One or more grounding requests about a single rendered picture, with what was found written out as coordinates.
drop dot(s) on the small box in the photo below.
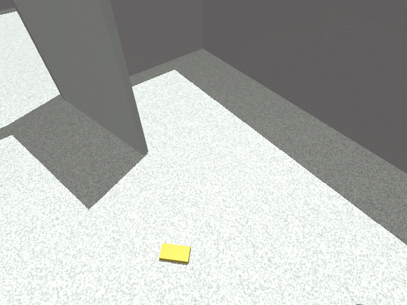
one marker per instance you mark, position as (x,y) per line
(175,253)

